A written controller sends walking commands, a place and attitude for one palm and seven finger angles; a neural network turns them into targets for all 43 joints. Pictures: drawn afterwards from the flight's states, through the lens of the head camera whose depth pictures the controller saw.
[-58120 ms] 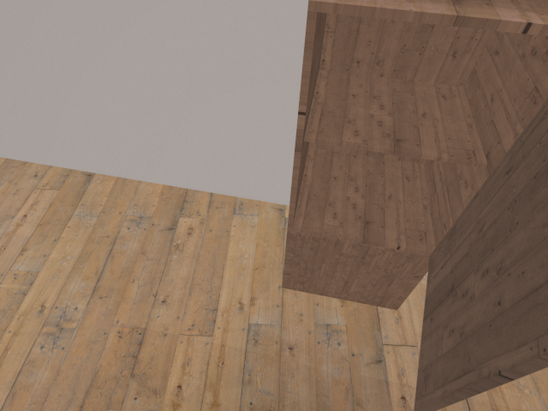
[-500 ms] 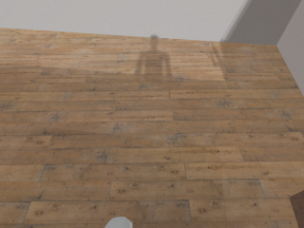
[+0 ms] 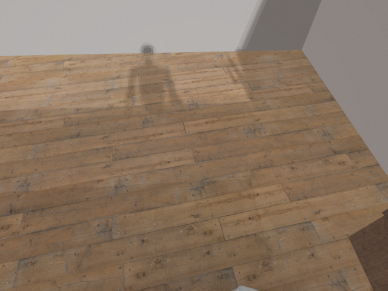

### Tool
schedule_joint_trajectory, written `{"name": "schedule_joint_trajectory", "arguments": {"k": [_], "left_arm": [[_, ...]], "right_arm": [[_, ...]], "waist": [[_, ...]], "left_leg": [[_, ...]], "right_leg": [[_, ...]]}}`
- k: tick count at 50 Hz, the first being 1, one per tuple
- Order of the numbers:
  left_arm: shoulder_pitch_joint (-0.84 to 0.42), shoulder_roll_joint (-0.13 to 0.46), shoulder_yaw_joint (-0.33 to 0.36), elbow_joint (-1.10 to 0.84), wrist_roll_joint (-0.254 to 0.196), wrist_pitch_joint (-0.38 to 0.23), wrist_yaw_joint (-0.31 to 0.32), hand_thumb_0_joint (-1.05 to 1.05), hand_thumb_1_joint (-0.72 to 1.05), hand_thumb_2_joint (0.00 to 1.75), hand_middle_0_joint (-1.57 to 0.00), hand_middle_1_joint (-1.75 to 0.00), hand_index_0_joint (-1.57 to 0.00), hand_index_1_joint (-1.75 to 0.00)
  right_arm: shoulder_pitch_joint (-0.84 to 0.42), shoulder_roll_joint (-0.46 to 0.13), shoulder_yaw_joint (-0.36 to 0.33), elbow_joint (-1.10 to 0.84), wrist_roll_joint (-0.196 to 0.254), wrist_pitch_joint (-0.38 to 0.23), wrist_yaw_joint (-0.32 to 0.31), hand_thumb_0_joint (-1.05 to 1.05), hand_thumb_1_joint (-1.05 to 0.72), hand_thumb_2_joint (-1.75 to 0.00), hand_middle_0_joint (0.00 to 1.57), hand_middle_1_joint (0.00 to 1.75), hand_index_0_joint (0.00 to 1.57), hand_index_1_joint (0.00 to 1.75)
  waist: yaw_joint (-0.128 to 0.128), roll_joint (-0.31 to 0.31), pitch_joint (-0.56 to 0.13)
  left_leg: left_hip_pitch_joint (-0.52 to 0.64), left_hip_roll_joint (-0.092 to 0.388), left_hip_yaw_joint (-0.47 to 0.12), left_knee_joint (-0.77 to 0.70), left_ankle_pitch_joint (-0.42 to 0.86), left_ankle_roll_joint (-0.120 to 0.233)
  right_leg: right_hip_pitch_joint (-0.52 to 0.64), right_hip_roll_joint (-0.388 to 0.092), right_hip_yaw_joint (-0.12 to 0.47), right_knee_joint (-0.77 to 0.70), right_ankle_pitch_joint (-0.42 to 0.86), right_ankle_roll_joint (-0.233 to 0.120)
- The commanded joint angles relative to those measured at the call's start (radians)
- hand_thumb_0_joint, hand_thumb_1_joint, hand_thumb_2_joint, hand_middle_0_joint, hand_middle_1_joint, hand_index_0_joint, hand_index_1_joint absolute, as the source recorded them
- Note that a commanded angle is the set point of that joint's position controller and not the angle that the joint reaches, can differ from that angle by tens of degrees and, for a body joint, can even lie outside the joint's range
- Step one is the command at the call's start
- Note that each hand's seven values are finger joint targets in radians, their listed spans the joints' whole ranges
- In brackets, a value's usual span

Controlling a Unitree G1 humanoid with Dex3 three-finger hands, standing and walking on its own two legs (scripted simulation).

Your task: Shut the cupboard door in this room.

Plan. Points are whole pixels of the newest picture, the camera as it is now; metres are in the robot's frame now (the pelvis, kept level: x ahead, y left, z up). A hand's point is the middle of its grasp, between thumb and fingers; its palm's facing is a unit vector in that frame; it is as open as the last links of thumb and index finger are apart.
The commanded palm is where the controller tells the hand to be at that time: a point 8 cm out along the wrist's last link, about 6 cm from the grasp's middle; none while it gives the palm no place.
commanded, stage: turn to face it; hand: left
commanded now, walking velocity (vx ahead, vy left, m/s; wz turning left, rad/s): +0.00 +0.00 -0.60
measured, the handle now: out of the picture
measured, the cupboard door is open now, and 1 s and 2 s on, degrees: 15 15 15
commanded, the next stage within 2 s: take the last steps up to it in 1.90 s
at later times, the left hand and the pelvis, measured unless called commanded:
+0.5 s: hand (131, 280) +0.17 +0.17 -0.18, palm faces -0.23 -0.96 -0.19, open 7.4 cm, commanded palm none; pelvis +0.04 +0.00 -0.01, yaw -17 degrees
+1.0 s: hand (164, 252) +0.23 +0.10 -0.15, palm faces -0.52 -0.80 -0.29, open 7.4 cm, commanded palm none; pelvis +0.03 -0.03 +0.00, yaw -35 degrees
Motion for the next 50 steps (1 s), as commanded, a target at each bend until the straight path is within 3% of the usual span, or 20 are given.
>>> {"name": "schedule_joint_trajectory", "arguments": {"k": [1,4,6,7,9,12,18,21,22,23,24,25,29,37,39,40,41,42,43,50], "left_arm": [[0.034,0.037,0.0,-0.085,0.005,-0.018,-0.007,0.0,0.9,0.9,-0.2,-0.3,-0.2,-0.3],[0.094,0.086,0.009,-0.09,0.01,-0.028,-0.003,0.0,0.9,0.9,-0.2,-0.3,-0.2,-0.3],[0.144,0.266,0.033,-0.088,0.018,-0.047,0.016,0.0,0.9,0.9,-0.2,-0.3,-0.2,-0.3],[0.167,0.299,0.032,-0.089,0.004,-0.046,0.024,0.0,0.9,0.9,-0.2,-0.3,-0.2,-0.3],[0.04,0.24,0.03,-0.12,0.006,-0.044,0.039,0.0,0.9,0.9,-0.2,-0.3,-0.2,-0.3],[-0.021,0.2,0.007,-0.148,0.002,-0.054,0.037,0.0,0.9,0.9,-0.2,-0.3,-0.2,-0.3],[0.016,0.241,0.015,-0.128,0.006,-0.044,0.03,0.0,0.9,0.9,-0.2,-0.3,-0.2,-0.3],[-0.046,0.229,0.013,-0.133,-0.001,-0.032,0.025,0.0,0.9,0.9,-0.2,-0.3,-0.2,-0.3],[-0.054,0.186,0.004,-0.145,-0.009,-0.026,0.022,0.0,0.9,0.9,-0.2,-0.3,-0.2,-0.3],[-0.028,0.122,-0.009,-0.167,-0.019,-0.021,0.012,0.0,0.9,0.9,-0.2,-0.3,-0.2,-0.3],[-0.062,0.14,-0.014,-0.183,-0.011,-0.022,0.009,0.0,0.9,0.9,-0.2,-0.3,-0.2,-0.3],[-0.078,0.154,-0.004,-0.191,-0.006,-0.023,0.001,0.0,0.9,0.9,-0.2,-0.3,-0.2,-0.3],[-0.047,0.131,0.004,-0.147,0.002,-0.004,-0.024,0.0,0.9,0.9,-0.2,-0.3,-0.2,-0.3],[-0.094,0.09,-0.016,-0.169,-0.006,-0.016,-0.025,0.0,0.9,0.9,-0.2,-0.3,-0.2,-0.3],[-0.028,0.112,-0.009,-0.153,-0.005,-0.022,-0.021,0.0,0.9,0.9,-0.2,-0.3,-0.2,-0.3],[0.044,0.15,0.002,-0.132,-0.001,-0.028,-0.017,0.0,0.9,0.9,-0.2,-0.3,-0.2,-0.3],[0.086,0.26,0.02,-0.118,0.011,-0.042,-0.004,0.0,0.9,0.9,-0.2,-0.3,-0.2,-0.3],[0.12,0.324,0.028,-0.105,0.0,-0.042,0.009,0.0,0.9,0.9,-0.2,-0.3,-0.2,-0.3],[0.117,0.32,0.025,-0.107,-0.005,-0.041,0.018,0.0,0.9,0.9,-0.2,-0.3,-0.2,-0.3],[-0.004,0.222,0.001,-0.139,-0.005,-0.054,0.029,0.0,0.9,0.9,-0.2,-0.3,-0.2,-0.3]], "right_arm": [[0.044,-0.2,-0.06,-0.051,0.002,0.005,0.004,0.0,-0.9,-0.9,0.2,0.3,0.2,0.3],[0.027,-0.2,-0.067,-0.069,0.009,0.013,0.015,0.0,-0.9,-0.9,0.2,0.3,0.2,0.3],[-0.028,-0.092,-0.04,-0.139,0.018,0.021,0.027,0.0,-0.9,-0.9,0.2,0.3,0.2,0.3],[-0.038,-0.127,-0.037,-0.156,0.018,0.035,0.021,0.0,-0.9,-0.9,0.2,0.3,0.2,0.3],[-0.037,-0.124,-0.046,-0.143,0.019,0.037,0.024,0.0,-0.9,-0.9,0.2,0.3,0.2,0.3],[0.019,-0.13,-0.037,-0.123,0.017,0.029,0.026,0.0,-0.9,-0.9,0.2,0.3,0.2,0.3],[0.015,-0.114,-0.026,-0.134,0.028,0.023,0.016,0.0,-0.9,-0.9,0.2,0.3,0.2,0.3],[0.112,-0.125,-0.026,-0.108,0.032,0.011,0.009,0.0,-0.9,-0.9,0.2,0.3,0.2,0.3],[0.149,-0.171,-0.033,-0.095,0.027,0.001,0.004,0.0,-0.9,-0.9,0.2,0.3,0.2,0.3],[0.167,-0.27,-0.051,-0.101,0.011,-0.009,0.0,0.0,-0.9,-0.9,0.2,0.3,0.2,0.3],[0.185,-0.306,-0.057,-0.112,0.009,-0.004,-0.004,0.0,-0.9,-0.9,0.2,0.3,0.2,0.3],[0.161,-0.296,-0.051,-0.128,0.0,-0.002,-0.006,0.0,-0.9,-0.9,0.2,0.3,0.2,0.3],[0.04,-0.219,-0.031,-0.148,0.001,-0.008,-0.011,0.0,-0.9,-0.9,0.2,0.3,0.2,0.3],[0.137,-0.252,-0.061,-0.095,0.002,0.001,0.003,0.0,-0.9,-0.9,0.2,0.3,0.2,0.3],[0.1,-0.257,-0.066,-0.101,0.009,0.006,0.009,0.0,-0.9,-0.9,0.2,0.3,0.2,0.3],[0.073,-0.247,-0.066,-0.109,0.015,0.008,0.013,0.0,-0.9,-0.9,0.2,0.3,0.2,0.3],[0.069,-0.172,-0.052,-0.138,0.025,0.013,0.018,0.0,-0.9,-0.9,0.2,0.3,0.2,0.3],[-0.003,-0.147,-0.036,-0.183,0.02,0.023,0.017,0.0,-0.9,-0.9,0.2,0.3,0.2,0.3],[0.001,-0.164,-0.032,-0.179,0.022,0.035,0.012,0.0,-0.9,-0.9,0.2,0.3,0.2,0.3],[0.023,-0.142,-0.035,-0.124,0.019,0.036,0.02,0.0,-0.9,-0.9,0.2,0.3,0.2,0.3]], "waist": [[-0.023,0.123,-0.078],[0.018,0.062,-0.093],[0.074,-0.403,-0.054],[0.084,-0.33,-0.066],[0.025,-0.279,-0.041],[-0.018,-0.187,-0.132],[0.006,-0.171,-0.133],[-0.051,-0.172,-0.122],[-0.065,-0.049,-0.129],[-0.062,0.248,-0.132],[-0.081,0.296,-0.111],[-0.072,0.185,-0.091],[-0.014,0.191,-0.048],[-0.064,0.198,-0.12],[-0.02,0.164,-0.12],[0.02,0.085,-0.135],[0.043,-0.234,-0.135],[0.077,-0.368,-0.095],[0.063,-0.302,-0.096],[-0.01,-0.16,-0.129]], "left_leg": [[0.072,0.273,-0.151,-0.155,0.086,0.088],[-0.017,0.215,-0.077,0.017,0.05,0.014],[-0.325,-0.042,-0.029,0.449,-0.429,-0.093],[-0.34,-0.042,-0.174,0.607,-0.421,-0.084],[-0.401,-0.019,-0.247,0.685,-0.263,-0.083],[-0.31,-0.033,-0.24,0.587,-0.158,-0.111],[-0.168,-0.088,-0.212,0.27,-0.19,-0.114],[0.048,-0.105,-0.205,0.0,-0.021,-0.103],[0.17,-0.028,-0.274,-0.134,0.011,-0.084],[0.245,0.218,-0.54,-0.236,0.04,0.006],[0.181,0.354,-0.627,-0.257,0.109,0.099],[0.094,0.361,-0.6,-0.251,0.127,0.148],[0.096,0.203,-0.302,-0.191,0.297,0.083],[0.199,0.236,-0.19,-0.073,0.436,0.08],[0.113,0.223,-0.149,0.011,0.344,0.032],[0.022,0.181,-0.107,0.114,0.218,-0.016],[-0.188,0.05,-0.032,0.324,-0.133,-0.087],[-0.33,-0.047,-0.117,0.537,-0.434,-0.107],[-0.351,-0.026,-0.232,0.646,-0.383,-0.096],[-0.285,-0.048,-0.239,0.552,-0.136,-0.132]], "right_leg": [[0.073,0.012,-0.036,-0.161,0.044,-0.005],[0.242,0.017,-0.023,-0.375,0.219,-0.033],[0.335,-0.307,0.491,-0.62,0.498,-0.192],[0.287,-0.365,0.537,-0.641,0.459,-0.266],[0.268,-0.275,0.478,-0.642,0.3,-0.248],[0.313,-0.183,0.304,-0.554,0.524,-0.207],[0.295,-0.176,0.376,-0.508,0.593,-0.226],[0.141,-0.119,0.378,-0.451,0.467,-0.155],[0.029,-0.044,0.326,-0.38,0.316,-0.102],[-0.131,0.102,0.188,-0.178,-0.008,-0.036],[-0.135,0.092,0.111,0.05,-0.209,-0.013],[-0.105,0.055,0.134,0.177,-0.189,-0.01],[-0.12,0.024,0.078,0.248,-0.043,0.019],[0.065,0.048,-0.023,-0.174,-0.02,-0.004],[0.207,0.052,-0.025,-0.358,0.135,-0.023],[0.333,0.024,0.012,-0.477,0.258,-0.042],[0.462,-0.198,0.304,-0.599,0.445,-0.115],[0.408,-0.337,0.508,-0.599,0.692,-0.214],[0.367,-0.345,0.483,-0.61,0.579,-0.261],[0.349,-0.154,0.307,-0.535,0.666,-0.207]]}}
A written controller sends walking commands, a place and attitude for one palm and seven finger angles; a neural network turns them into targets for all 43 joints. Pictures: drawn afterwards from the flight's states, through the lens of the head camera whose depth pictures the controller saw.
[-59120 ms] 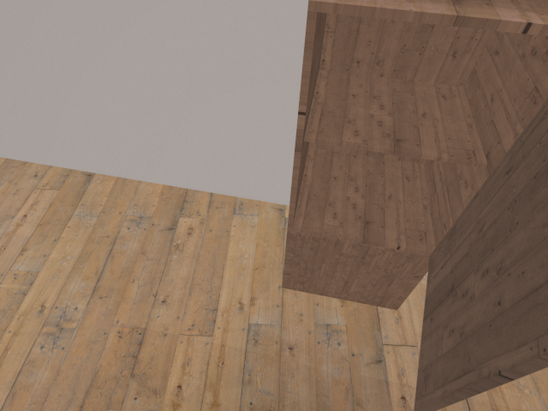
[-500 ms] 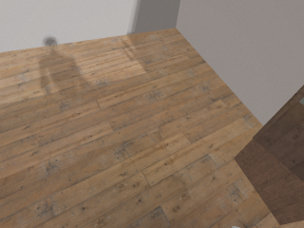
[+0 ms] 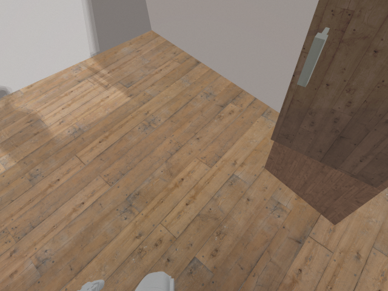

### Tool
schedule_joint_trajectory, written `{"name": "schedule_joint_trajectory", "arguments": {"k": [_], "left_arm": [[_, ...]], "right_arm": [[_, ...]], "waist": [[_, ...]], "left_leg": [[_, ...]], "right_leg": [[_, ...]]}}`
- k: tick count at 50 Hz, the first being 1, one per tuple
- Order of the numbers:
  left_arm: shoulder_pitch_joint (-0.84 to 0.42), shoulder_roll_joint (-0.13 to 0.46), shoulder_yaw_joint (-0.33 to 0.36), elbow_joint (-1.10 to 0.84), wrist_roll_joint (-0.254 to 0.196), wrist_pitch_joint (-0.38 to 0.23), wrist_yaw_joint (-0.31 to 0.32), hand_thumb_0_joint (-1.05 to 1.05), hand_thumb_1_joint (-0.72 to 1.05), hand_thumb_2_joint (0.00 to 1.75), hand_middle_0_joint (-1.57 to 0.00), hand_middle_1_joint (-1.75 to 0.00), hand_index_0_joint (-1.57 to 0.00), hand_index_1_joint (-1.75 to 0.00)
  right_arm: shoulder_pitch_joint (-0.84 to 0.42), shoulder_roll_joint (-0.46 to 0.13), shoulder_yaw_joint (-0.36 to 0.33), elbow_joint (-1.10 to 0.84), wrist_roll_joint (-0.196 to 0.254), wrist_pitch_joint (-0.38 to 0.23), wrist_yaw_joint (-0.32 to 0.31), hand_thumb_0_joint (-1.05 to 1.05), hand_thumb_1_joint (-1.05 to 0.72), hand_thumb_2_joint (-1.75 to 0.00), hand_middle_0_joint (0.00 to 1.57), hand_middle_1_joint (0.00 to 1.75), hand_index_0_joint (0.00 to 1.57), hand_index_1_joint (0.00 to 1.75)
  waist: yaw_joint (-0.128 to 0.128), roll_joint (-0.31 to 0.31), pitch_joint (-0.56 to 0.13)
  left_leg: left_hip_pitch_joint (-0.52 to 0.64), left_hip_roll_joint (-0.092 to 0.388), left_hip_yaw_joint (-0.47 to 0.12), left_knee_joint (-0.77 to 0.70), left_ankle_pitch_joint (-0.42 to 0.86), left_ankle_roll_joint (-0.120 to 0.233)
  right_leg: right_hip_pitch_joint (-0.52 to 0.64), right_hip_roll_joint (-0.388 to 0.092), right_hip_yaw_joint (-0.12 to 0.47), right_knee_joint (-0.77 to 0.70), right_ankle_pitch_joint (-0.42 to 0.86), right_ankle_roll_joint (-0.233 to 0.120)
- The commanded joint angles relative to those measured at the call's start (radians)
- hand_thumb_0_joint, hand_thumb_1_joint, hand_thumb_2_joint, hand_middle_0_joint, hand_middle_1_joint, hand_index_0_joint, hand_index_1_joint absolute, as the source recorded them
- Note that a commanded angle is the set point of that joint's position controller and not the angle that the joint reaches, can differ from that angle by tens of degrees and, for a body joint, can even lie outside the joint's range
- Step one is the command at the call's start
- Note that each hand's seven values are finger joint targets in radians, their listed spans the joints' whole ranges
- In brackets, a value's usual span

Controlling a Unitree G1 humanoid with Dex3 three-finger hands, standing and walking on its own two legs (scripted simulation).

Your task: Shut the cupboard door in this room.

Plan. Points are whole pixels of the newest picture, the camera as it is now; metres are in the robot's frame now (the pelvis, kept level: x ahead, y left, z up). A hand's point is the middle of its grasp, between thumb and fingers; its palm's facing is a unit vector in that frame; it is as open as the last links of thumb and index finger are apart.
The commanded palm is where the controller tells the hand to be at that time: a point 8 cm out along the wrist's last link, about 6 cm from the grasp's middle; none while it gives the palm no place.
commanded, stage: turn to face it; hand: left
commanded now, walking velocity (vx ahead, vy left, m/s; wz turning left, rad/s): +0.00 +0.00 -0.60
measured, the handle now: (313, 57) +0.68 -0.29 +0.08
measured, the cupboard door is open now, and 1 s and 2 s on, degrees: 15 15 15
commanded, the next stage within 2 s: take the last steps up to it in 0.90 s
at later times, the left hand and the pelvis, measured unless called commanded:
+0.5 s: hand (106, 285) +0.15 +0.23 -0.16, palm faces -0.23 -0.95 -0.22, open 7.4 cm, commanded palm none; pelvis +0.01 +0.04 +0.00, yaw -17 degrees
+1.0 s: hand (137, 276) +0.17 +0.16 -0.18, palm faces -0.44 -0.88 -0.18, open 7.4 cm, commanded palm none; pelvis +0.01 +0.04 -0.01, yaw -29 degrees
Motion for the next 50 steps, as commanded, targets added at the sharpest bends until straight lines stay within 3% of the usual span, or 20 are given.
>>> {"name": "schedule_joint_trajectory", "arguments": {"k": [1,7,10,11,12,13,14,16,19,24,28,30,32,34,35,39,45,48,49,50], "left_arm": [[0.046,0.209,0.048,-0.06,0.003,-0.025,0.015,0.0,0.9,0.9,-0.2,-0.3,-0.2,-0.3],[0.053,0.233,0.058,-0.049,0.012,-0.016,0.015,0.0,0.9,0.9,-0.2,-0.3,-0.2,-0.3],[0.001,0.224,0.058,-0.053,0.005,-0.007,0.015,0.0,0.9,0.9,-0.2,-0.3,-0.2,-0.3],[-0.01,0.191,0.05,-0.063,-0.002,-0.002,0.012,0.0,0.9,0.9,-0.2,-0.3,-0.2,-0.3],[0.026,0.125,0.038,-0.079,-0.013,0.004,0.004,0.0,0.9,0.9,-0.2,-0.3,-0.2,-0.3],[0.005,0.128,0.035,-0.094,-0.008,0.004,-0.002,0.0,0.9,0.9,-0.2,-0.3,-0.2,-0.3],[-0.015,0.156,0.037,-0.102,0.0,0.003,-0.007,0.0,0.9,0.9,-0.2,-0.3,-0.2,-0.3],[0.018,0.158,0.057,-0.062,0.013,0.014,-0.023,0.0,0.9,0.9,-0.2,-0.3,-0.2,-0.3],[0.014,0.129,0.049,-0.059,0.007,0.025,-0.038,0.0,0.9,0.9,-0.2,-0.3,-0.2,-0.3],[-0.057,0.092,0.032,-0.083,0.006,0.023,-0.041,0.0,0.9,0.9,-0.2,-0.3,-0.2,-0.3],[-0.017,0.089,0.026,-0.07,0.003,0.012,-0.036,0.0,0.9,0.9,-0.2,-0.3,-0.2,-0.3],[0.068,0.126,0.036,-0.041,0.006,-0.001,-0.03,0.0,0.9,0.9,-0.2,-0.3,-0.2,-0.3],[0.154,0.302,0.065,-0.012,0.015,-0.02,-0.005,0.0,0.9,0.9,-0.2,-0.3,-0.2,-0.3],[0.127,0.277,0.057,-0.015,0.003,-0.013,0.01,0.0,0.9,0.9,-0.2,-0.3,-0.2,-0.3],[0.075,0.246,0.056,-0.02,0.01,-0.019,0.021,0.0,0.9,0.9,-0.2,-0.3,-0.2,-0.3],[-0.002,0.185,0.03,-0.036,0.006,-0.026,0.02,0.0,0.9,0.9,-0.2,-0.3,-0.2,-0.3],[0.015,0.208,0.039,-0.016,0.017,-0.018,0.017,0.0,0.9,0.9,-0.2,-0.3,-0.2,-0.3],[-0.006,0.178,0.034,-0.004,0.001,-0.011,0.016,0.0,0.9,0.9,-0.2,-0.3,-0.2,-0.3],[0.015,0.127,0.023,-0.009,-0.004,-0.005,0.012,0.0,0.9,0.9,-0.2,-0.3,-0.2,-0.3],[0.048,0.07,0.014,-0.018,-0.013,0.001,0.008,0.0,0.9,0.9,-0.2,-0.3,-0.2,-0.3]], "right_arm": [[-0.023,-0.047,-0.011,-0.099,0.003,-0.027,0.004,0.0,-0.9,-0.9,0.2,0.3,0.2,0.3],[-0.061,-0.041,-0.006,-0.126,0.013,-0.042,-0.003,0.0,-0.9,-0.9,0.2,0.3,0.2,0.3],[0.029,-0.05,-0.006,-0.098,0.02,-0.052,-0.01,0.0,-0.9,-0.9,0.2,0.3,0.2,0.3],[0.07,-0.083,-0.01,-0.084,0.017,-0.061,-0.014,0.0,-0.9,-0.9,0.2,0.3,0.2,0.3],[0.088,-0.175,-0.024,-0.087,0.001,-0.072,-0.018,0.0,-0.9,-0.9,0.2,0.3,0.2,0.3],[0.112,-0.226,-0.032,-0.098,-0.007,-0.066,-0.023,0.0,-0.9,-0.9,0.2,0.3,0.2,0.3],[0.091,-0.212,-0.023,-0.113,-0.012,-0.061,-0.02,0.0,-0.9,-0.9,0.2,0.3,0.2,0.3],[-0.007,-0.15,-0.008,-0.131,-0.016,-0.07,-0.027,0.0,-0.9,-0.9,0.2,0.3,0.2,0.3],[-0.016,-0.127,-0.006,-0.133,-0.013,-0.068,-0.029,0.0,-0.9,-0.9,0.2,0.3,0.2,0.3],[0.083,-0.142,-0.024,-0.082,-0.014,-0.064,-0.021,0.0,-0.9,-0.9,0.2,0.3,0.2,0.3],[0.062,-0.169,-0.036,-0.066,-0.012,-0.059,-0.009,0.0,-0.9,-0.9,0.2,0.3,0.2,0.3],[0.037,-0.163,-0.037,-0.067,-0.003,-0.056,-0.003,0.0,-0.9,-0.9,0.2,0.3,0.2,0.3],[-0.022,-0.04,-0.007,-0.129,0.006,-0.049,0.005,0.0,-0.9,-0.9,0.2,0.3,0.2,0.3],[-0.036,-0.052,-0.004,-0.126,0.006,-0.029,-0.001,0.0,-0.9,-0.9,0.2,0.3,0.2,0.3],[-0.013,-0.05,-0.005,-0.099,0.004,-0.03,-0.007,0.0,-0.9,-0.9,0.2,0.3,0.2,0.3],[0.045,-0.046,-0.005,-0.047,0.003,-0.026,0.007,0.0,-0.9,-0.9,0.2,0.3,0.2,0.3],[0.044,-0.015,0.001,-0.046,0.006,-0.036,0.005,0.0,-0.9,-0.9,0.2,0.3,0.2,0.3],[0.14,-0.019,0.007,-0.005,0.007,-0.055,-0.007,0.0,-0.9,-0.9,0.2,0.3,0.2,0.3],[0.16,-0.072,-0.001,0.001,0.004,-0.066,-0.01,0.0,-0.9,-0.9,0.2,0.3,0.2,0.3],[0.172,-0.155,-0.013,-0.007,-0.009,-0.071,-0.015,0.0,-0.9,-0.9,0.2,0.3,0.2,0.3]], "waist": [[0.022,-0.172,-0.159],[0.035,-0.192,-0.162],[-0.017,-0.19,-0.158],[-0.035,-0.11,-0.173],[-0.03,0.161,-0.182],[-0.046,0.265,-0.158],[-0.04,0.169,-0.114],[0.012,0.151,-0.084],[0.012,0.149,-0.094],[-0.037,0.141,-0.119],[-0.016,0.174,-0.139],[0.035,0.105,-0.158],[0.088,-0.377,-0.126],[0.072,-0.213,-0.084],[0.042,-0.313,-0.11],[-0.004,-0.206,-0.128],[0.013,-0.194,-0.095],[-0.034,-0.163,-0.108],[-0.028,0.011,-0.121],[-0.022,0.261,-0.116]], "left_leg": [[-0.049,-0.013,-0.025,-0.064,0.042,-0.013],[0.04,-0.05,-0.024,-0.319,-0.015,-0.002],[0.257,-0.065,-0.025,-0.587,0.146,0.012],[0.401,-0.009,-0.052,-0.707,0.223,0.025],[0.513,0.226,-0.292,-0.803,0.282,0.101],[0.452,0.399,-0.428,-0.835,0.361,0.212],[0.355,0.405,-0.401,-0.823,0.357,0.26],[0.312,0.303,-0.256,-0.819,0.415,0.229],[0.366,0.235,-0.082,-0.767,0.496,0.208],[0.425,0.252,-0.022,-0.722,0.56,0.214],[0.386,0.274,0.023,-0.654,0.556,0.194],[0.286,0.219,0.077,-0.529,0.454,0.122],[-0.085,-0.011,0.132,-0.128,-0.236,0.017],[-0.122,0.018,-0.029,0.037,-0.156,0.032],[-0.16,0.021,-0.041,0.057,-0.12,0.025],[-0.017,0.003,-0.017,-0.011,0.032,0.008],[0.107,-0.038,0.013,-0.334,-0.003,0.02],[0.344,-0.047,0.012,-0.638,0.212,0.033],[0.412,0.064,-0.121,-0.741,0.227,0.066],[0.39,0.267,-0.35,-0.819,0.285,0.158]], "right_leg": [[0.182,-0.222,0.241,-0.146,0.496,-0.145],[0.173,-0.226,0.349,-0.107,0.506,-0.164],[0.032,-0.179,0.36,-0.044,0.431,-0.097],[-0.079,-0.111,0.305,0.012,0.29,-0.044],[-0.255,0.036,0.18,0.181,-0.062,0.021],[-0.294,0.055,0.043,0.432,-0.369,0.058],[-0.267,0.002,0.068,0.563,-0.344,0.058],[-0.289,-0.015,0.052,0.683,-0.237,0.079],[-0.283,-0.034,-0.003,0.641,-0.185,0.094],[-0.193,-0.031,-0.074,0.379,-0.181,0.086],[-0.052,-0.016,-0.107,0.168,-0.115,0.058],[0.134,-0.026,-0.092,-0.071,0.1,0.035],[0.272,-0.393,0.388,-0.202,0.546,-0.119],[0.184,-0.386,0.309,-0.211,0.442,-0.186],[0.217,-0.337,0.319,-0.191,0.442,-0.178],[0.116,-0.243,0.152,-0.181,0.409,-0.134],[0.068,-0.247,0.232,-0.185,0.244,-0.157],[-0.055,-0.189,0.222,-0.095,0.189,-0.083],[-0.136,-0.099,0.153,0.013,0.052,-0.028],[-0.194,0.014,0.031,0.172,-0.179,0.031]]}}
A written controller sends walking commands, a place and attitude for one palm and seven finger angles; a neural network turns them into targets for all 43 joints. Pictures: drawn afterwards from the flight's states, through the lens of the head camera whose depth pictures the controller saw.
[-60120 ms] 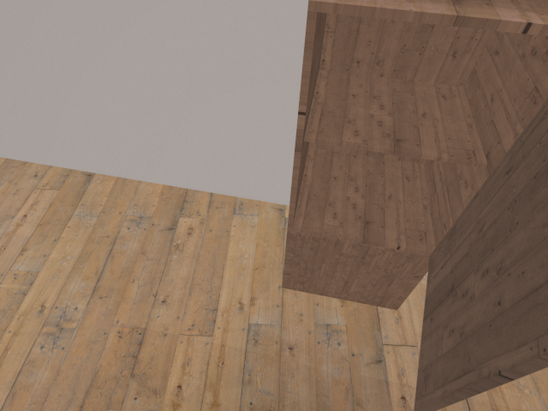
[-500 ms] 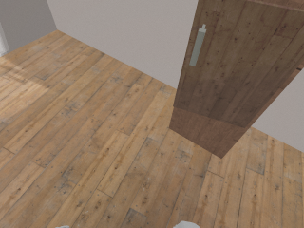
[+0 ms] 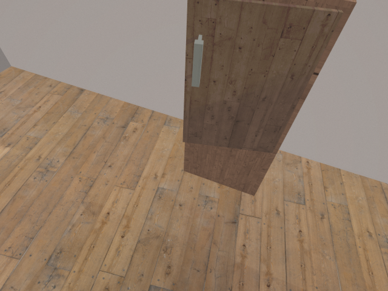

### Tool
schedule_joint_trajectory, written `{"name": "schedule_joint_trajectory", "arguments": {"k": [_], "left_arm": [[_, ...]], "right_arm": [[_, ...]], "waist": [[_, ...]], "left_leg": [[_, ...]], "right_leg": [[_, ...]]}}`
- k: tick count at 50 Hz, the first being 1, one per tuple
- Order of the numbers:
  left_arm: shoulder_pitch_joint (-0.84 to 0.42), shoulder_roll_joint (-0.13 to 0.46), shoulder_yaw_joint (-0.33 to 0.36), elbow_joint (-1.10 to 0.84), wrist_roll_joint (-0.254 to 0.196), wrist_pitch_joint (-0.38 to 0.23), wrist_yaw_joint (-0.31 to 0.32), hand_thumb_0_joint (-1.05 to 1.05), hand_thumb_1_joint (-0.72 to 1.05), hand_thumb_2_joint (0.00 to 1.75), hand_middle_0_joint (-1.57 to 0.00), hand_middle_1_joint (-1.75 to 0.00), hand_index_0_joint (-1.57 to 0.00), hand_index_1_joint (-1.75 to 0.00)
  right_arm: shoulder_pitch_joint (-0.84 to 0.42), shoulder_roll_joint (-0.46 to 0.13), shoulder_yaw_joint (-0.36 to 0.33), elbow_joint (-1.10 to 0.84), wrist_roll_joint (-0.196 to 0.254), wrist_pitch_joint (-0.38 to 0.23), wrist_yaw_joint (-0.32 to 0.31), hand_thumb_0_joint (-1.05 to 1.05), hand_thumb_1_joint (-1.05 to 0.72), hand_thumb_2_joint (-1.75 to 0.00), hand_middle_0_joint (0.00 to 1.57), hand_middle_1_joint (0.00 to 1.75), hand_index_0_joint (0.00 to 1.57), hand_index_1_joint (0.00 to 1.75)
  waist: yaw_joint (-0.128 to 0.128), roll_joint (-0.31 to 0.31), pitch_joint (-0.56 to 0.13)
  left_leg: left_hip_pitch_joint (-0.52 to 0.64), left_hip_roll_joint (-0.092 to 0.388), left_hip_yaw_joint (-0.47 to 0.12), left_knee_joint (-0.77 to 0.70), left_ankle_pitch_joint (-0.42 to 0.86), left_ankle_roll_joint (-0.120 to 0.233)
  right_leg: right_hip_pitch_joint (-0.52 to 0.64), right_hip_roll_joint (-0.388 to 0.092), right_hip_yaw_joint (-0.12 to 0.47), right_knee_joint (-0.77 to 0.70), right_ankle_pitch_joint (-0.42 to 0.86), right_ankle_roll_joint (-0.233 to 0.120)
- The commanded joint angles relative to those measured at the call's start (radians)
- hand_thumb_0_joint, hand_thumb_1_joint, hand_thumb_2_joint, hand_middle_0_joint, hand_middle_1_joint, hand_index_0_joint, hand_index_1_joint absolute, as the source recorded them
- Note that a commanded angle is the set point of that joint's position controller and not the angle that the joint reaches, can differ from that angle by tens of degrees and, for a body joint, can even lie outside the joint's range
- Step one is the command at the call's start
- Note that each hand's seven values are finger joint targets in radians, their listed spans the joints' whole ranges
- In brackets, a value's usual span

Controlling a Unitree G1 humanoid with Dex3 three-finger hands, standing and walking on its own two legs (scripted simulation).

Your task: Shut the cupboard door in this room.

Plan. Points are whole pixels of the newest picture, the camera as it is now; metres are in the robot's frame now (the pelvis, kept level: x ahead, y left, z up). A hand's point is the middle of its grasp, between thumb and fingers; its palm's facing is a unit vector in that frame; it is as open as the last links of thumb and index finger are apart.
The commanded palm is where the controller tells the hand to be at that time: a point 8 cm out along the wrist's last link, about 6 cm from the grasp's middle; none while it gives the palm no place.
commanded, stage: take the last steps up to it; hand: left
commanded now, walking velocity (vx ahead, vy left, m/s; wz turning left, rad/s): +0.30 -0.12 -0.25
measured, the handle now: (197, 61) +0.74 +0.04 +0.09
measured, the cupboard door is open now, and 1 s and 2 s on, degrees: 15 15 15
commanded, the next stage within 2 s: come to a stop and stand still in 0.98 s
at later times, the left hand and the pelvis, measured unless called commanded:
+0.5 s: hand (141, 277) +0.18 +0.13 -0.15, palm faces -0.18 -0.97 -0.19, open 7.4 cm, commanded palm none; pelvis +0.05 -0.05 +0.01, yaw -8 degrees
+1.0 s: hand (160, 284) +0.17 +0.08 -0.18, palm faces -0.04 -0.99 -0.12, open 7.3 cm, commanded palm none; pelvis +0.21 -0.08 +0.00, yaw -7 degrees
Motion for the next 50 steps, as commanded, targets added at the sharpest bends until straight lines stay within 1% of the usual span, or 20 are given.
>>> {"name": "schedule_joint_trajectory", "arguments": {"k": [1,2,7,14,19,23,24,25,26,27,28,31,33,39,41,43,44,45,46,50], "left_arm": [[-0.006,0.102,0.031,-0.084,-0.009,-0.003,0.005,0.0,0.9,0.9,-0.2,-0.3,-0.2,-0.3],[-0.016,0.105,0.037,-0.082,0.001,-0.002,-0.004,0.0,0.9,0.9,-0.2,-0.3,-0.2,-0.3],[-0.022,0.092,0.041,-0.041,0.013,-0.011,-0.036,0.0,0.9,0.9,-0.2,-0.3,-0.2,-0.3],[-0.098,0.066,0.031,-0.049,0.013,-0.017,-0.052,0.0,0.9,0.9,-0.2,-0.3,-0.2,-0.3],[-0.12,0.049,0.022,-0.042,0.01,-0.028,-0.057,0.0,0.9,0.9,-0.2,-0.3,-0.2,-0.3],[0.024,0.066,0.036,0.027,0.008,-0.041,-0.049,0.0,0.9,0.9,-0.2,-0.3,-0.2,-0.3],[0.106,0.1,0.042,0.059,0.009,-0.052,-0.039,0.0,0.9,0.9,-0.2,-0.3,-0.2,-0.3],[0.218,0.178,0.057,0.096,0.014,-0.069,-0.026,0.0,0.9,0.9,-0.2,-0.3,-0.2,-0.3],[0.281,0.249,0.068,0.121,0.005,-0.074,-0.01,0.0,0.9,0.9,-0.2,-0.3,-0.2,-0.3],[0.252,0.238,0.061,0.113,-0.004,-0.072,-0.004,0.0,0.9,0.9,-0.2,-0.3,-0.2,-0.3],[0.165,0.195,0.052,0.096,-0.002,-0.078,0.002,0.0,0.9,0.9,-0.2,-0.3,-0.2,-0.3],[0.07,0.077,0.019,0.084,-0.002,-0.093,0.01,0.0,0.9,0.9,-0.2,-0.3,-0.2,-0.3],[0.087,0.057,0.008,0.1,-0.001,-0.109,0.009,0.0,0.9,0.9,-0.2,-0.3,-0.2,-0.3],[0.146,0.086,0.008,0.14,0.006,-0.122,0.012,0.0,0.9,0.9,-0.2,-0.3,-0.2,-0.3],[0.137,0.096,0.01,0.149,0.003,-0.118,0.012,0.0,0.9,0.9,-0.2,-0.3,-0.2,-0.3],[0.126,0.086,0.009,0.152,-0.006,-0.111,0.01,0.0,0.9,0.9,-0.2,-0.3,-0.2,-0.3],[0.156,0.052,0.005,0.145,-0.004,-0.104,0.008,0.0,0.9,0.9,-0.2,-0.3,-0.2,-0.3],[0.185,0.011,-0.006,0.129,-0.016,-0.102,0.006,0.0,0.9,0.9,-0.2,-0.3,-0.2,-0.3],[0.144,0.034,-0.01,0.1,-0.008,-0.099,0.008,0.0,0.9,0.9,-0.2,-0.3,-0.2,-0.3],[0.105,0.02,0.001,0.115,0.008,-0.075,-0.002,0.0,0.9,0.9,-0.2,-0.3,-0.2,-0.3]], "right_arm": [[0.12,-0.231,-0.04,-0.039,-0.023,-0.028,-0.023,0.0,-0.9,-0.9,0.2,0.3,0.2,0.3],[0.099,-0.217,-0.035,-0.046,-0.029,-0.031,-0.028,0.0,-0.9,-0.9,0.2,0.3,0.2,0.3],[0.111,-0.15,-0.023,-0.021,-0.025,-0.058,-0.029,0.0,-0.9,-0.9,0.2,0.3,0.2,0.3],[0.23,-0.137,-0.04,0.053,-0.024,-0.074,-0.025,0.0,-0.9,-0.9,0.2,0.3,0.2,0.3],[0.204,-0.153,-0.051,0.076,-0.029,-0.066,-0.01,0.0,-0.9,-0.9,0.2,0.3,0.2,0.3],[0.16,-0.145,-0.047,0.09,-0.024,-0.059,-0.002,0.0,-0.9,-0.9,0.2,0.3,0.2,0.3],[0.15,-0.119,-0.043,0.092,-0.018,-0.059,0.005,0.0,-0.9,-0.9,0.2,0.3,0.2,0.3],[0.142,-0.054,-0.027,0.076,-0.007,-0.062,0.012,0.0,-0.9,-0.9,0.2,0.3,0.2,0.3],[0.081,-0.02,-0.013,0.032,-0.004,-0.061,0.015,0.0,-0.9,-0.9,0.2,0.3,0.2,0.3],[0.046,-0.051,-0.023,0.023,-0.009,-0.058,0.017,0.0,-0.9,-0.9,0.2,0.3,0.2,0.3],[0.073,-0.044,-0.029,0.037,-0.009,-0.056,0.017,0.0,-0.9,-0.9,0.2,0.3,0.2,0.3],[0.099,-0.024,-0.029,0.072,-0.02,-0.046,0.022,0.0,-0.9,-0.9,0.2,0.3,0.2,0.3],[0.108,0.005,-0.021,0.078,-0.021,-0.043,0.026,0.0,-0.9,-0.9,0.2,0.3,0.2,0.3],[0.005,0.019,-0.015,0.027,-0.012,-0.057,0.036,0.0,-0.9,-0.9,0.2,0.3,0.2,0.3],[0.012,0.011,-0.012,0.029,-0.012,-0.064,0.034,0.0,-0.9,-0.9,0.2,0.3,0.2,0.3],[0.11,-0.025,-0.016,0.067,-0.017,-0.077,0.026,0.0,-0.9,-0.9,0.2,0.3,0.2,0.3],[0.198,-0.092,-0.031,0.091,-0.023,-0.086,0.018,0.0,-0.9,-0.9,0.2,0.3,0.2,0.3],[0.288,-0.181,-0.047,0.102,-0.032,-0.086,0.005,0.0,-0.9,-0.9,0.2,0.3,0.2,0.3],[0.298,-0.195,-0.045,0.099,-0.025,-0.072,-0.005,0.0,-0.9,-0.9,0.2,0.3,0.2,0.3],[0.102,-0.075,-0.009,0.056,-0.013,-0.082,-0.015,0.0,-0.9,-0.9,0.2,0.3,0.2,0.3]], "waist": [[-0.04,0.291,-0.029],[-0.033,0.216,-0.015],[-0.028,0.153,0.012],[-0.068,0.136,0.037],[-0.06,0.179,0.062],[0.015,0.113,0.027],[0.056,0.041,0.015],[0.104,-0.164,-0.039],[0.128,-0.32,-0.019],[0.114,-0.21,0.03],[0.064,-0.214,0.05],[-0.004,-0.131,0.074],[-0.022,-0.082,0.065],[-0.004,-0.072,0.042],[-0.018,-0.055,0.036],[-0.067,-0.019,0.002],[-0.09,0.119,-0.045],[-0.106,0.301,-0.105],[-0.111,0.24,-0.088],[-0.021,0.102,0.041]], "left_leg": [[0.113,0.389,-0.426,-0.365,0.078,0.196],[0.096,0.377,-0.411,-0.386,-0.016,0.213],[0.184,0.268,-0.215,-0.406,-0.066,0.136],[0.279,0.315,-0.158,-0.438,-0.051,0.176],[0.163,0.307,-0.091,-0.425,-0.098,0.176],[0.024,0.239,-0.02,-0.29,-0.119,0.132],[-0.063,0.179,0.032,-0.163,-0.133,0.098],[-0.237,0.076,0.146,0.082,-0.195,0.055],[-0.371,0.01,0.114,0.34,-0.362,0.048],[-0.397,0.039,0.017,0.462,-0.296,0.061],[-0.402,0.068,-0.007,0.498,-0.203,0.06],[-0.308,0.101,-0.007,0.478,-0.055,0.036],[-0.266,0.082,0.019,0.415,-0.012,0.024],[-0.189,0.054,0.044,0.125,0.027,0.033],[-0.093,0.028,0.062,0.03,0.072,0.043],[0.132,-0.009,0.076,-0.087,0.162,0.053],[0.299,0.101,-0.089,-0.132,0.215,0.098],[0.434,0.332,-0.386,-0.239,0.257,0.209],[0.404,0.417,-0.491,-0.321,0.217,0.285],[0.125,0.304,-0.244,-0.375,0.243,0.223]], "right_leg": [[-0.188,0.008,-0.007,0.333,-0.312,-0.017],[-0.217,-0.014,0.016,0.453,-0.281,-0.019],[-0.338,-0.043,-0.01,0.576,-0.081,-0.005],[-0.375,-0.089,-0.044,0.393,-0.023,0.004],[-0.19,-0.081,-0.108,0.163,-0.045,-0.01],[0.116,-0.025,-0.161,-0.039,0.047,-0.024],[0.25,-0.049,-0.115,-0.125,0.017,-0.044],[0.421,-0.234,0.115,-0.228,-0.179,-0.114],[0.404,-0.407,0.393,-0.367,-0.289,-0.199],[0.301,-0.419,0.386,-0.42,-0.351,-0.225],[0.249,-0.382,0.334,-0.419,-0.368,-0.22],[0.137,-0.302,0.106,-0.397,-0.058,-0.196],[0.129,-0.271,0.026,-0.376,0.145,-0.196],[0.196,-0.291,0.023,-0.322,0.314,-0.22],[0.18,-0.274,0.008,-0.283,0.303,-0.2],[0.096,-0.21,-0.049,-0.12,0.331,-0.157],[-0.039,-0.138,-0.089,0.08,0.204,-0.112],[-0.211,-0.029,-0.179,0.331,-0.17,-0.061],[-0.271,-0.015,-0.107,0.53,-0.34,-0.063],[-0.246,-0.121,-0.03,0.576,-0.132,-0.037]]}}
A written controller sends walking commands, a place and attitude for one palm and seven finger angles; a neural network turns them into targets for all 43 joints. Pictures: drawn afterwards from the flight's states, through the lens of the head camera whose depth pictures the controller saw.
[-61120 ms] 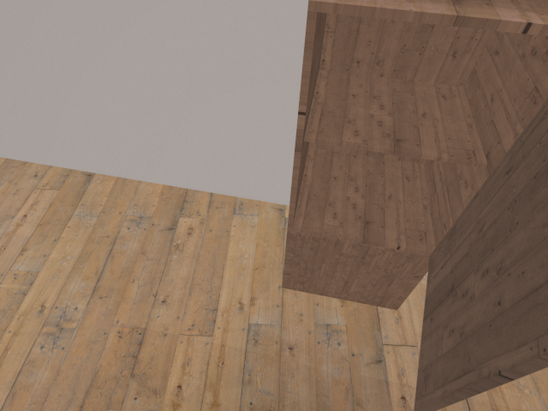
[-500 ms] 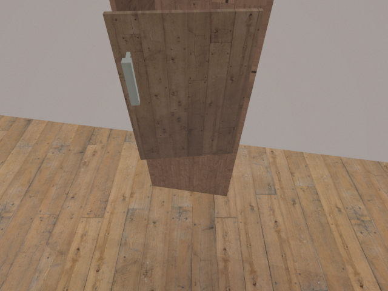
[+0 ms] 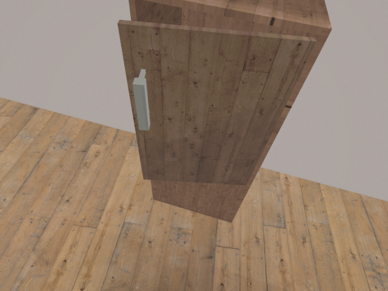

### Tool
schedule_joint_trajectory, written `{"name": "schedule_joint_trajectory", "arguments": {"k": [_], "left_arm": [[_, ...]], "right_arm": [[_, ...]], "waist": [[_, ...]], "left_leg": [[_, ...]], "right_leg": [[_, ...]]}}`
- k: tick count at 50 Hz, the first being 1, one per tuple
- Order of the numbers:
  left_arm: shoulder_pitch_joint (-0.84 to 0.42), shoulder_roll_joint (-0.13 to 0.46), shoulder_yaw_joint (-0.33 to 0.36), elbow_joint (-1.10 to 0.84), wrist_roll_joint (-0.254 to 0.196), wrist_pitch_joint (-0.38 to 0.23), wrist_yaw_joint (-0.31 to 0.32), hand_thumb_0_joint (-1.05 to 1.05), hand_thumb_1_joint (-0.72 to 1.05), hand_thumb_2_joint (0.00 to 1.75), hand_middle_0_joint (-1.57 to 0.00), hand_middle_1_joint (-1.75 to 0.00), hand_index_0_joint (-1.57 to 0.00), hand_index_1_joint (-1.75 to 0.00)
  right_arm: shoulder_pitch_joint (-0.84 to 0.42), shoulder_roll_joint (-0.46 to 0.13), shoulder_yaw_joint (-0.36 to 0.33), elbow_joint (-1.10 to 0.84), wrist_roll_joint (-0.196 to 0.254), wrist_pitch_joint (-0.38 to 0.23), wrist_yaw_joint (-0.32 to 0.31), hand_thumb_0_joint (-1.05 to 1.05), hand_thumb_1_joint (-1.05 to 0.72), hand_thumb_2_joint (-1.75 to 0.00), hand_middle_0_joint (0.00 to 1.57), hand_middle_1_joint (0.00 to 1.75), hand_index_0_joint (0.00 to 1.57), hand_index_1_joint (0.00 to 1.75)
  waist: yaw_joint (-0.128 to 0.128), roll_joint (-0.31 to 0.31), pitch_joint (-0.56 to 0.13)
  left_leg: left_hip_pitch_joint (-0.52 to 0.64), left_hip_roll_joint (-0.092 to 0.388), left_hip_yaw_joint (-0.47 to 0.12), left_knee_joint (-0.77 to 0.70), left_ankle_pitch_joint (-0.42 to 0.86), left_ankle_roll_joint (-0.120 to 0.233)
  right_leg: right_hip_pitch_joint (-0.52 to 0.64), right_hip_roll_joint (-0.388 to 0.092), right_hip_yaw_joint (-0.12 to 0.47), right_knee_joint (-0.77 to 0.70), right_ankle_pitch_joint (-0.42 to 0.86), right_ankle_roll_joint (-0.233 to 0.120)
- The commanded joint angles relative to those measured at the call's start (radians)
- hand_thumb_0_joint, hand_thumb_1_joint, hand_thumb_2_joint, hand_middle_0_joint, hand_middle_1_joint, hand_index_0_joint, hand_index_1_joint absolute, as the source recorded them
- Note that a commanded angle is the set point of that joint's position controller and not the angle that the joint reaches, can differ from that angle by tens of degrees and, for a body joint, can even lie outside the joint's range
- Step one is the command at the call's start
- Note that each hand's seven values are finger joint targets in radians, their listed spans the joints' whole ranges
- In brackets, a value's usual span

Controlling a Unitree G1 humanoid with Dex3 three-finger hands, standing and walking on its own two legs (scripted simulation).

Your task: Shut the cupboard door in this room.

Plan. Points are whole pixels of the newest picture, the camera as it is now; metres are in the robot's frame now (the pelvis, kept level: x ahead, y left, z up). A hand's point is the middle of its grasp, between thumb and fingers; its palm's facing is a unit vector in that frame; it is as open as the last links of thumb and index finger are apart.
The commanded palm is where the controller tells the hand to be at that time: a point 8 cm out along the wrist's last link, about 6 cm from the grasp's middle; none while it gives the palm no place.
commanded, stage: come to a stop and stand still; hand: left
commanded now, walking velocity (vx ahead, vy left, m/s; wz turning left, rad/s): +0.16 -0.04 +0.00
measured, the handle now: (143, 100) +0.52 +0.17 +0.09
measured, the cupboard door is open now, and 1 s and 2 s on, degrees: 15 15 15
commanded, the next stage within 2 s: look again from close up in 1.34 s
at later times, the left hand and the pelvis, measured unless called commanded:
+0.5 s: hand out of the picture +0.15 +0.14 -0.16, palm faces +0.06 -0.98 -0.21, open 7.3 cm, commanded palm none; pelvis +0.07 -0.04 +0.01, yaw +2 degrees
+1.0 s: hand out of the picture +0.02 +0.18 -0.16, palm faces +0.04 -0.97 -0.23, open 7.4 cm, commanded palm none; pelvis +0.03 +0.00 +0.01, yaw +0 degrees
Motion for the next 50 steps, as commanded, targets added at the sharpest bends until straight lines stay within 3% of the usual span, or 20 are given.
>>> {"name": "schedule_joint_trajectory", "arguments": {"k": [1,8,11,13,15,17,20,22,25,28,29,30,31,32,35,40,43,44,46,50], "left_arm": [[-0.014,0.048,0.012,-0.092,0.009,-0.016,-0.004,0.0,0.9,0.9,-0.2,-0.3,-0.2,-0.3],[-0.03,0.012,0.001,-0.096,0.004,0.017,0.01,0.0,0.9,0.9,-0.2,-0.3,-0.2,-0.3],[0.005,0.072,0.014,-0.087,0.005,0.018,0.016,0.0,0.9,0.9,-0.2,-0.3,-0.2,-0.3],[-0.022,0.152,0.017,-0.1,0.009,0.005,0.023,0.0,0.9,0.9,-0.2,-0.3,-0.2,-0.3],[-0.087,0.197,0.017,-0.123,0.006,0.012,0.023,0.0,0.9,0.9,-0.2,-0.3,-0.2,-0.3],[-0.093,0.185,0.023,-0.124,0.0,0.001,0.031,0.0,0.9,0.9,-0.2,-0.3,-0.2,-0.3],[-0.086,0.2,0.034,-0.126,0.003,0.006,0.043,0.0,0.9,0.9,-0.2,-0.3,-0.2,-0.3],[-0.082,0.208,0.047,-0.132,0.01,0.01,0.052,0.0,0.9,0.9,-0.2,-0.3,-0.2,-0.3],[-0.126,0.215,0.059,-0.154,0.015,0.02,0.057,0.0,0.9,0.9,-0.2,-0.3,-0.2,-0.3],[-0.186,0.208,0.059,-0.173,0.01,0.028,0.048,0.0,0.9,0.9,-0.2,-0.3,-0.2,-0.3],[-0.185,0.173,0.051,-0.178,0.004,0.034,0.045,0.0,0.9,0.9,-0.2,-0.3,-0.2,-0.3],[-0.168,0.12,0.04,-0.194,-0.004,0.044,0.04,0.0,0.9,0.9,-0.2,-0.3,-0.2,-0.3],[-0.187,0.095,0.034,-0.206,-0.007,0.057,0.042,0.0,0.9,0.9,-0.2,-0.3,-0.2,-0.3],[-0.193,0.11,0.038,-0.208,-0.004,0.065,0.041,0.0,0.9,0.9,-0.2,-0.3,-0.2,-0.3],[-0.158,0.12,0.041,-0.177,0.009,0.077,0.031,0.0,0.9,0.9,-0.2,-0.3,-0.2,-0.3],[-0.133,0.09,0.013,-0.166,-0.001,0.048,0.025,0.0,0.9,0.9,-0.2,-0.3,-0.2,-0.3],[-0.06,0.092,0.007,-0.134,-0.004,0.034,0.029,0.0,0.9,0.9,-0.2,-0.3,-0.2,-0.3],[-0.047,0.107,0.005,-0.123,-0.001,0.024,0.034,0.0,0.9,0.9,-0.2,-0.3,-0.2,-0.3],[-0.075,0.14,-0.001,-0.117,-0.002,0.007,0.036,0.0,0.9,0.9,-0.2,-0.3,-0.2,-0.3],[-0.058,0.104,-0.015,-0.09,-0.005,-0.007,0.038,0.0,0.9,0.9,-0.2,-0.3,-0.2,-0.3]], "right_arm": [[0.161,-0.142,-0.027,0.023,0.008,0.004,-0.02,0.0,-0.9,-0.9,0.2,0.3,0.2,0.3],[0.105,-0.134,-0.024,0.034,0.01,0.029,-0.028,0.0,-0.9,-0.9,0.2,0.3,0.2,0.3],[0.085,-0.131,-0.027,0.048,0.021,0.047,-0.028,0.0,-0.9,-0.9,0.2,0.3,0.2,0.3],[0.132,-0.092,-0.028,0.052,0.03,0.058,-0.016,0.0,-0.9,-0.9,0.2,0.3,0.2,0.3],[0.201,-0.062,-0.026,0.071,0.032,0.073,-0.006,0.0,-0.9,-0.9,0.2,0.3,0.2,0.3],[0.205,-0.093,-0.034,0.077,0.029,0.084,-0.013,0.0,-0.9,-0.9,0.2,0.3,0.2,0.3],[0.183,-0.099,-0.042,0.058,0.03,0.092,-0.014,0.0,-0.9,-0.9,0.2,0.3,0.2,0.3],[0.142,-0.106,-0.047,0.036,0.032,0.1,-0.017,0.0,-0.9,-0.9,0.2,0.3,0.2,0.3],[0.124,-0.09,-0.047,0.023,0.035,0.105,-0.016,0.0,-0.9,-0.9,0.2,0.3,0.2,0.3],[0.194,-0.085,-0.045,0.039,0.031,0.097,-0.01,0.0,-0.9,-0.9,0.2,0.3,0.2,0.3],[0.21,-0.1,-0.046,0.047,0.026,0.089,-0.008,0.0,-0.9,-0.9,0.2,0.3,0.2,0.3],[0.187,-0.172,-0.055,0.024,0.015,0.079,-0.01,0.0,-0.9,-0.9,0.2,0.3,0.2,0.3],[0.135,-0.223,-0.063,-0.005,0.006,0.082,-0.017,0.0,-0.9,-0.9,0.2,0.3,0.2,0.3],[0.082,-0.221,-0.057,-0.023,0.0,0.086,-0.02,0.0,-0.9,-0.9,0.2,0.3,0.2,0.3],[0.018,-0.182,-0.039,-0.035,0.001,0.076,-0.031,0.0,-0.9,-0.9,0.2,0.3,0.2,0.3],[0.067,-0.183,-0.039,-0.004,0.011,0.062,-0.028,0.0,-0.9,-0.9,0.2,0.3,0.2,0.3],[0.078,-0.179,-0.041,0.018,0.025,0.059,-0.025,0.0,-0.9,-0.9,0.2,0.3,0.2,0.3],[0.081,-0.157,-0.038,0.022,0.033,0.057,-0.022,0.0,-0.9,-0.9,0.2,0.3,0.2,0.3],[0.082,-0.118,-0.028,0.023,0.04,0.059,-0.015,0.0,-0.9,-0.9,0.2,0.3,0.2,0.3],[0.105,-0.126,-0.026,0.066,0.031,0.051,-0.014,0.0,-0.9,-0.9,0.2,0.3,0.2,0.3]], "waist": [[-0.03,0.137,-0.013],[-0.002,0.136,-0.011],[0.029,0.105,-0.003],[0.0,-0.023,-0.009],[-0.041,0.01,-0.013],[-0.029,-0.147,-0.114],[-0.001,-0.183,-0.127],[0.025,-0.181,-0.143],[0.013,-0.132,-0.153],[-0.037,-0.13,-0.16],[-0.041,-0.056,-0.149],[-0.03,0.177,-0.128],[-0.032,0.317,-0.06],[-0.023,0.242,-0.016],[0.006,0.214,0.049],[-0.016,0.18,-0.048],[-0.001,0.135,-0.105],[-0.002,0.087,-0.094],[-0.039,-0.024,-0.054],[-0.039,-0.077,-0.098]], "left_leg": [[0.151,0.298,-0.283,-0.354,0.211,0.089],[0.053,0.235,-0.158,-0.285,0.315,0.071],[0.019,0.17,-0.127,-0.194,0.2,0.001],[0.014,0.055,-0.078,-0.11,-0.03,-0.068],[0.093,0.024,-0.072,-0.09,-0.052,-0.079],[0.123,0.029,-0.058,-0.015,0.012,-0.091],[0.015,0.003,-0.07,0.128,-0.225,-0.107],[-0.058,-0.009,-0.113,0.265,-0.322,-0.113],[-0.057,-0.002,-0.135,0.221,-0.302,-0.12],[0.132,-0.008,-0.094,-0.081,-0.023,-0.123],[0.236,0.036,-0.115,-0.184,0.094,-0.113],[0.222,0.192,-0.305,-0.276,0.196,-0.055],[0.079,0.317,-0.405,-0.336,0.292,0.03],[-0.029,0.324,-0.371,-0.341,0.205,0.089],[-0.023,0.241,-0.294,-0.321,0.198,0.073],[0.188,0.225,-0.278,-0.28,0.299,0.089],[0.207,0.192,-0.258,-0.221,0.303,0.048],[0.183,0.15,-0.243,-0.194,0.282,0.013],[0.184,0.073,-0.172,-0.186,0.114,-0.056],[0.275,0.092,-0.168,-0.195,0.249,-0.048]], "right_leg": [[-0.199,-0.079,0.066,0.089,0.101,0.022],[0.032,-0.037,0.0,-0.312,0.227,0.055],[0.137,-0.039,0.035,-0.515,0.391,0.051],[0.11,-0.17,0.209,-0.597,0.584,-0.017],[0.031,-0.252,0.215,-0.582,0.598,-0.067],[0.118,-0.241,0.225,-0.567,0.796,-0.08],[0.222,-0.314,0.249,-0.556,1.113,-0.146],[0.272,-0.35,0.278,-0.561,1.182,-0.191],[0.276,-0.332,0.24,-0.543,1.118,-0.184],[0.142,-0.266,0.182,-0.502,0.799,-0.097],[0.043,-0.2,0.137,-0.452,0.572,-0.044],[-0.057,-0.08,0.055,-0.361,0.248,0.025],[-0.071,-0.012,0.043,-0.229,-0.045,0.054],[-0.025,-0.01,0.099,-0.11,-0.056,0.039],[-0.088,-0.003,0.125,0.01,0.021,0.033],[-0.022,-0.008,0.065,-0.276,0.036,0.046],[0.119,-0.01,0.064,-0.543,0.231,0.04],[0.156,-0.031,0.117,-0.639,0.337,0.026],[0.087,-0.15,0.224,-0.676,0.386,-0.024],[0.093,-0.1,0.169,-0.637,0.481,-0.005]]}}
